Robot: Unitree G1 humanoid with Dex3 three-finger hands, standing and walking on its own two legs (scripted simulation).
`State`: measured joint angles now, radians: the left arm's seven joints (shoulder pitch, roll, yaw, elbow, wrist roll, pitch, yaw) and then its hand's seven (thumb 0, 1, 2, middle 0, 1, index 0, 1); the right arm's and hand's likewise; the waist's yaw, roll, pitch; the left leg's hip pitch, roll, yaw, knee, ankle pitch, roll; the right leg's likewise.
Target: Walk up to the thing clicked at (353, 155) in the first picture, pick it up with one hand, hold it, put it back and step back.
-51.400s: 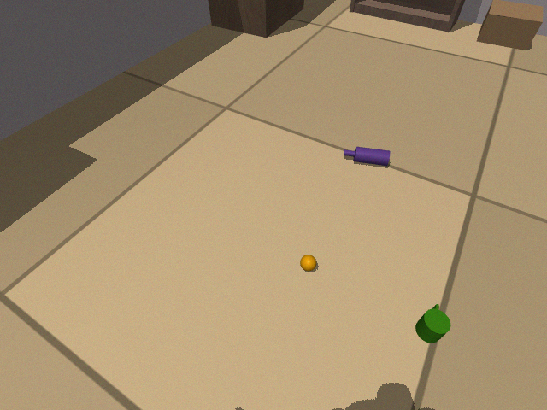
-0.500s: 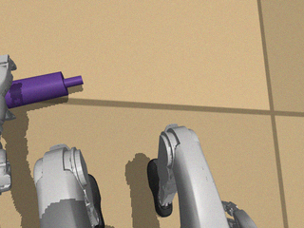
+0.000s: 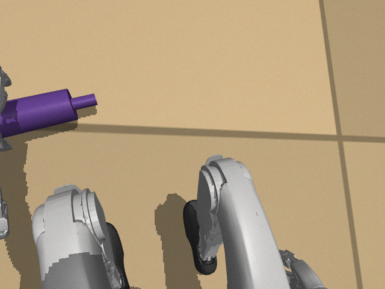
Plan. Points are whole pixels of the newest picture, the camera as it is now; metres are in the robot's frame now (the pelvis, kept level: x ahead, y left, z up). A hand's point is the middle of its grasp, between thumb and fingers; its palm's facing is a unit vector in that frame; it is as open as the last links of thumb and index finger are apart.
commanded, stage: rise first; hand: left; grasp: from above
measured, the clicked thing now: (47, 110) +0.52 +0.26 -0.29
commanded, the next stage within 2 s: approach in 1.34 s
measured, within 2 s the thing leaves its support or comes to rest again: neither
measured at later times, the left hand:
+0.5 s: hand out of the picture +0.47 +0.33 -0.18, palm faces -0.44 -0.10 -0.89, open 14.1 cm
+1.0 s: hand out of the picture +0.47 +0.33 -0.17, palm faces -0.44 -0.09 -0.90, open 14.1 cm
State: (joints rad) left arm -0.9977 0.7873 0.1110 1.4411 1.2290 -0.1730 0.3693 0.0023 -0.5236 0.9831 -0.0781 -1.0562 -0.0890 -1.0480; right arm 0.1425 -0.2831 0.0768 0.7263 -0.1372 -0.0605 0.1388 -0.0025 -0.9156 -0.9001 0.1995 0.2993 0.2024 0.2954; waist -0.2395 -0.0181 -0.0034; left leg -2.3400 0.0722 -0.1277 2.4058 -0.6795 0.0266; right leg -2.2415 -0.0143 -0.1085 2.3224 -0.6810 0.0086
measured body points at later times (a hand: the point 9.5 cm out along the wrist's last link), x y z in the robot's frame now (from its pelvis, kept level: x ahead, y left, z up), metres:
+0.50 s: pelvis +0.00 +0.00 -0.01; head +0.26 +0.08 +0.35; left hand +0.49 +0.33 -0.13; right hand +0.05 -0.27 -0.11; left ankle +0.08 +0.13 -0.30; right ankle +0.10 -0.12 -0.30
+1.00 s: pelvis +0.00 +0.00 -0.01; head +0.25 +0.08 +0.36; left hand +0.49 +0.33 -0.12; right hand +0.05 -0.27 -0.10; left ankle +0.08 +0.13 -0.30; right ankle +0.10 -0.12 -0.30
